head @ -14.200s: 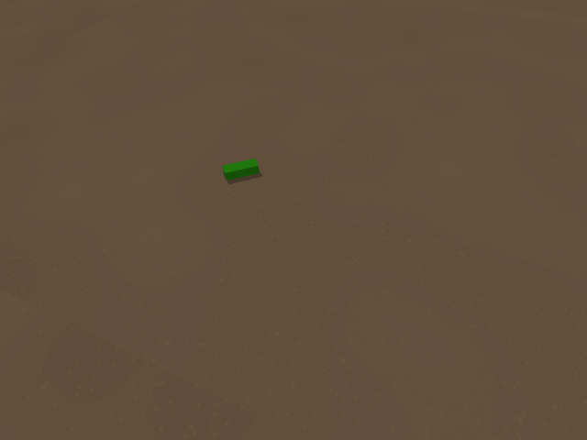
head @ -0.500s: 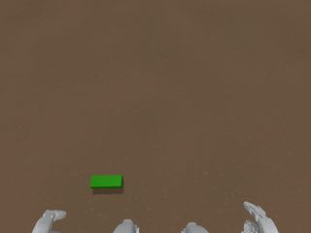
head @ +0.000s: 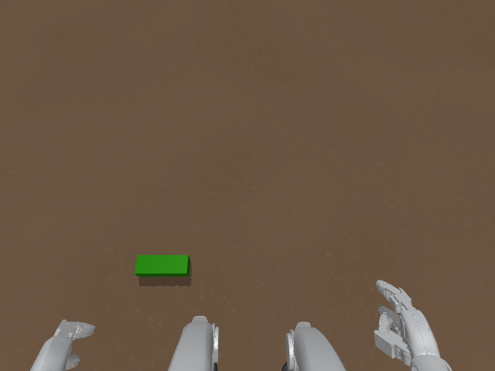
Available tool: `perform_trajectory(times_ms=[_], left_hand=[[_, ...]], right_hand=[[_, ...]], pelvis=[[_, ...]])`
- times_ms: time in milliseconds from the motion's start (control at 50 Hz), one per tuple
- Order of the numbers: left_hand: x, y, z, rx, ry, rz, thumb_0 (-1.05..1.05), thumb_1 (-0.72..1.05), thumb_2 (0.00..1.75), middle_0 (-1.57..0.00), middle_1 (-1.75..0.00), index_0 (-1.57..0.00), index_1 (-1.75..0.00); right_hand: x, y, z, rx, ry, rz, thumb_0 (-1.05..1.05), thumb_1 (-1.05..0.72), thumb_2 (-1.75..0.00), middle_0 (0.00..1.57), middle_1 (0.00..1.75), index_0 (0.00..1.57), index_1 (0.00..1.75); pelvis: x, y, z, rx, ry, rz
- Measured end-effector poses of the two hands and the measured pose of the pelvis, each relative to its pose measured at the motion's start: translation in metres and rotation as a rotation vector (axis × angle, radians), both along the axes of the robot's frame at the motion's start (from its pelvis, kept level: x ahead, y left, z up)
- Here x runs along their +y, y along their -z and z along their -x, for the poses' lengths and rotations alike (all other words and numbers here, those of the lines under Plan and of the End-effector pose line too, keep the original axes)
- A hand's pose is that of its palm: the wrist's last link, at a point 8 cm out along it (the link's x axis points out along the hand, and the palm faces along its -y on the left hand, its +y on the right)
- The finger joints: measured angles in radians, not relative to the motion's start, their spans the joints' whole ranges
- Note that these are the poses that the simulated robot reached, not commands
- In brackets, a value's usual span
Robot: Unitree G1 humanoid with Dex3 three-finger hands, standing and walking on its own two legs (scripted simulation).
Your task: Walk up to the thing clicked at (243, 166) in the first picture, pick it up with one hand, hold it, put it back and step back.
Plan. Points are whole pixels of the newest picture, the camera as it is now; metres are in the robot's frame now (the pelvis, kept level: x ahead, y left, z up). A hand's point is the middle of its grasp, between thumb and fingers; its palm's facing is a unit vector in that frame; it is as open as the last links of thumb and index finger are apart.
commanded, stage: rise first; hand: left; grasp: from above
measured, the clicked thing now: (163, 265) +0.43 +0.29 -0.63
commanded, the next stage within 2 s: none
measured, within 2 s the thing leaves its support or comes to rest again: neither
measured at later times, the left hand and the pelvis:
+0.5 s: hand (109, 315) +0.24 +0.32 -0.32, palm faces -0.45 -0.41 -0.79, open 14.2 cm; pelvis -0.07 -0.01 -0.19, yaw -3 degrees
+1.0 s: hand (125, 287) +0.32 +0.33 -0.43, palm faces -0.46 -0.11 -0.88, open 14.2 cm; pelvis -0.09 +0.01 -0.30, yaw -7 degrees
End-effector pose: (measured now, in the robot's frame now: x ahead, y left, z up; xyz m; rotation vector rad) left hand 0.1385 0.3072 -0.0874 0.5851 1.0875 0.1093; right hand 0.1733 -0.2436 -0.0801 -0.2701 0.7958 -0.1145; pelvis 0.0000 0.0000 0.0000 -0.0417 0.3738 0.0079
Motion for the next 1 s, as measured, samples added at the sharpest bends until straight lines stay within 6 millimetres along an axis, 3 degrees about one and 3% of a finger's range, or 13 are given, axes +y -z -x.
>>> perform_trajectory(times_ms=[80, 160, 320, 440, 600, 680, 800, 900, 1000], left_hand=[[0.003, 0.013, 0.001, 0.004, 0.042, -0.031, -0.01, -0.58, 1.0, -0.1, -1.04, -0.09, -1.05], [0.014, 0.039, -0.008, 0.006, 0.115, -0.087, -0.01, -0.58, 1.0, -0.11, -1.03, -0.09, -1.05], [0.025, 0.108, -0.058, -0.101, 0.386, -0.199, -0.01, -0.59, 1.02, -0.11, -1.02, -0.09, -1.04], [0.029, 0.156, -0.099, -0.169, 0.521, -0.315, -0.01, -0.59, 1.04, -0.11, -1.02, -0.09, -1.04], [0.033, 0.208, -0.137, -0.184, 0.671, -0.396, -0.01, -0.58, 1.05, -0.1, -1.03, -0.09, -1.05], [0.031, 0.227, -0.153, -0.21, 0.746, -0.417, 0.0, -0.57, 1.06, -0.09, -1.03, -0.08, -1.04], [0.025, 0.252, -0.17, -0.259, 0.837, -0.438, 0.0, -0.55, 1.07, -0.08, -1.0, -0.06, -1.02], [0.028, 0.269, -0.18, -0.285, 0.879, -0.484, 0.0, -0.54, 1.07, -0.07, -0.98, -0.06, -1.0], [0.033, 0.285, -0.191, -0.285, 0.901, -0.528, 0.0, -0.53, 1.06, -0.07, -0.97, -0.06, -0.99]], right_hand=[[0.001, 0.015, 0.0, -0.002, -0.015, -0.003, 0.02, -0.94, -0.91, 0.21, 0.3, 0.21, 0.3], [-0.002, 0.039, 0.0, -0.006, -0.041, 0.003, 0.02, -0.94, -0.91, 0.21, 0.3, 0.21, 0.3], [-0.019, 0.122, 0.014, 0.043, -0.06, 0.043, 0.01, -0.94, -0.9, 0.21, 0.3, 0.21, 0.3], [-0.028, 0.194, 0.045, 0.153, -0.034, 0.043, 0.01, -0.94, -0.9, 0.21, 0.3, 0.21, 0.3], [-0.031, 0.269, 0.111, 0.347, 0.008, 0.038, 0.01, -0.93, -0.9, 0.21, 0.3, 0.21, 0.3], [-0.032, 0.29, 0.144, 0.433, 0.036, 0.044, 0.01, -0.91, -0.9, 0.21, 0.3, 0.21, 0.3], [-0.033, 0.304, 0.181, 0.524, 0.067, 0.063, 0.01, -0.89, -0.89, 0.21, 0.3, 0.21, 0.3], [-0.033, 0.311, 0.194, 0.568, 0.074, 0.086, 0.01, -0.88, -0.89, 0.21, 0.3, 0.21, 0.3], [-0.033, 0.318, 0.195, 0.59, 0.068, 0.106, 0.01, -0.88, -0.89, 0.21, 0.3, 0.21, 0.3]], pelvis=[[0.0, 0.013, 0.006, 0.024, -0.002, 0.003], [-0.002, 0.036, 0.015, 0.066, 0.0, 0.001], [-0.004, 0.112, 0.039, 0.16, 0.012, 0.006], [-0.005, 0.168, 0.058, 0.199, 0.029, 0.012], [-0.005, 0.226, 0.078, 0.205, 0.048, 0.026], [-0.003, 0.247, 0.085, 0.194, 0.057, 0.037], [0.001, 0.271, 0.09, 0.177, 0.068, 0.056], [0.004, 0.286, 0.091, 0.171, 0.073, 0.069], [0.006, 0.297, 0.09, 0.172, 0.074, 0.078]])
